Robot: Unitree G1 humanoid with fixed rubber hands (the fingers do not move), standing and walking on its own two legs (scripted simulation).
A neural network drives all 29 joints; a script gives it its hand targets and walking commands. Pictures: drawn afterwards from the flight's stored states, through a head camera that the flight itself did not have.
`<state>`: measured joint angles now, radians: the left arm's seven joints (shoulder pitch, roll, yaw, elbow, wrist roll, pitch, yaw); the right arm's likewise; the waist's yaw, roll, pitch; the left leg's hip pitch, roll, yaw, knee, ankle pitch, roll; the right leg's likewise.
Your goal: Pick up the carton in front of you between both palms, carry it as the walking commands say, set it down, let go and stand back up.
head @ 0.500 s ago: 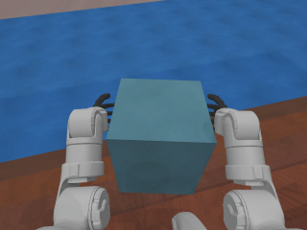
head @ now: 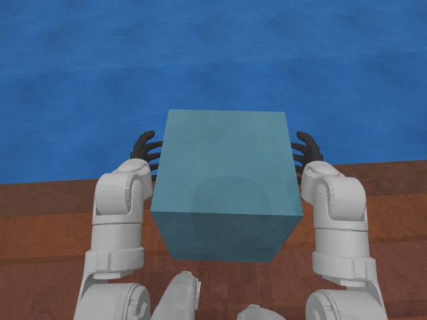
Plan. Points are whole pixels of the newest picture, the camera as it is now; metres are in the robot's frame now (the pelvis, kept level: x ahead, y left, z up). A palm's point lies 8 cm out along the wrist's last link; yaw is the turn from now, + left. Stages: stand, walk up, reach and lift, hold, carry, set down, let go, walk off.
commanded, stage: carry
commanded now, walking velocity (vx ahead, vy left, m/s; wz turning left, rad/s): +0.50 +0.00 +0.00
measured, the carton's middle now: (223, 192) +0.35 +0.03 -0.01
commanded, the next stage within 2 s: none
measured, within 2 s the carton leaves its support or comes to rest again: neither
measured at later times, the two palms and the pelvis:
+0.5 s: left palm (218, 80) +0.71 +0.07 -0.04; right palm (326, 100) +0.66 -0.23 -0.05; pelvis +0.34 -0.01 -0.15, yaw -2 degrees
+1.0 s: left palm (230, 67) +1.01 +0.04 -0.22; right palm (305, 68) +1.02 -0.26 -0.22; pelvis +0.66 -0.13 -0.28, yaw +0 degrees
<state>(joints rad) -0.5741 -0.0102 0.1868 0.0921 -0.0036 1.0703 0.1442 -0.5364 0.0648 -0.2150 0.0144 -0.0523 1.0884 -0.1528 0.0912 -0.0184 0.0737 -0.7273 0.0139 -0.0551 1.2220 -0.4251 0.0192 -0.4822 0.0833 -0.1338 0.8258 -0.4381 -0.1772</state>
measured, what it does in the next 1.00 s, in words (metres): goes down: left foot 0.14 m lower, then right foot 0.14 m lower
